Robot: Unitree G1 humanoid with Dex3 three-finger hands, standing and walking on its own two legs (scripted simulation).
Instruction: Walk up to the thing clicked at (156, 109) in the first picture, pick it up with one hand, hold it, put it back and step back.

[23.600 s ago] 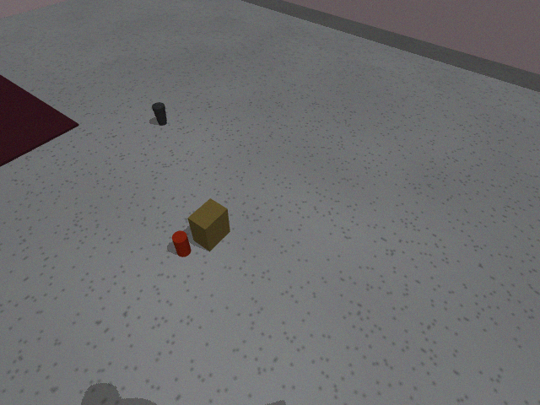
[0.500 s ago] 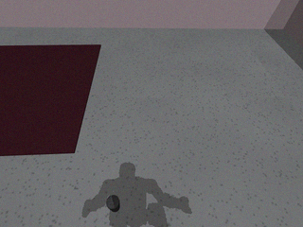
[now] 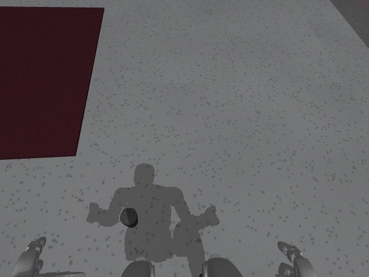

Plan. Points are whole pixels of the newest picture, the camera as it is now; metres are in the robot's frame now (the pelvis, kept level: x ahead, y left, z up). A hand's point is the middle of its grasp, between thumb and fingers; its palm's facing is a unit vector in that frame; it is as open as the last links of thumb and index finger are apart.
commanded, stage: go down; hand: left
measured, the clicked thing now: (130, 219) +0.38 +0.21 -0.66
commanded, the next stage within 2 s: none
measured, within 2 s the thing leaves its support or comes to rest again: neither
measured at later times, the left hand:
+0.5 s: hand (52, 276) +0.15 +0.30 -0.17, palm faces +0.12 -0.95 -0.30, open 17.2 cm
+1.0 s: hand (53, 247) +0.23 +0.36 -0.28, palm faces +0.21 -0.96 -0.19, open 17.3 cm
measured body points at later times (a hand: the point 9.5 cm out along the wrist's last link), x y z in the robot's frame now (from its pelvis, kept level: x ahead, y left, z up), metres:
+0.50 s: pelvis -0.01 +0.00 -0.06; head +0.10 +0.03 +0.38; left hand +0.14 +0.35 -0.15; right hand +0.19 -0.24 -0.13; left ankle +0.01 +0.12 -0.69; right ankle +0.01 -0.13 -0.69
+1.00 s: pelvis -0.06 -0.01 -0.22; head +0.13 +0.02 +0.19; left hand +0.21 +0.41 -0.26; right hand +0.11 -0.27 -0.34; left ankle +0.00 +0.12 -0.69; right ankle +0.01 -0.13 -0.69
